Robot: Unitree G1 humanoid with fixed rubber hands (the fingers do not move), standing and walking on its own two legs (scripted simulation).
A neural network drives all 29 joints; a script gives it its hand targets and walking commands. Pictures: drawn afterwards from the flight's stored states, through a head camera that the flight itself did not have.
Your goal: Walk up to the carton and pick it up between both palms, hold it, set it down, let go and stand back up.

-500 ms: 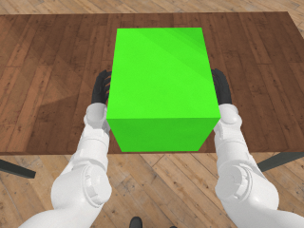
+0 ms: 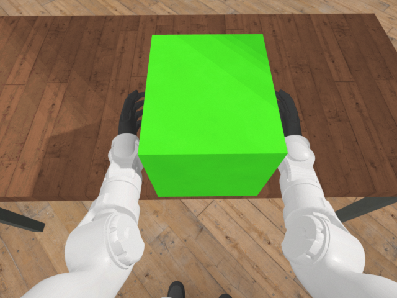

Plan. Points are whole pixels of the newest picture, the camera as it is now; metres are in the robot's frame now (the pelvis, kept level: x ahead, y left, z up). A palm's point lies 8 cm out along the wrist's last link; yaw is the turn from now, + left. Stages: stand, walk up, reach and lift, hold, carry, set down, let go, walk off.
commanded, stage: set down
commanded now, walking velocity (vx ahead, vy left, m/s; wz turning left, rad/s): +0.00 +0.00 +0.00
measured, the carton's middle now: (207, 119) +0.47 +0.03 +0.00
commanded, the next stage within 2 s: none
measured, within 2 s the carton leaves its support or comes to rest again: neither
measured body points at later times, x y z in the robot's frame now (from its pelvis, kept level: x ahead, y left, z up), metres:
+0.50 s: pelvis -0.02 -0.01 -0.03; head +0.10 +0.00 +0.41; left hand +0.44 +0.21 +0.01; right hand +0.46 -0.16 +0.01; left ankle +0.00 +0.11 -0.74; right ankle -0.03 -0.10 -0.74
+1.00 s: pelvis -0.03 -0.02 -0.03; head +0.07 +0.00 +0.41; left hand +0.46 +0.23 +0.08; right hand +0.49 -0.18 +0.09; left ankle +0.00 +0.11 -0.74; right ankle -0.03 -0.10 -0.74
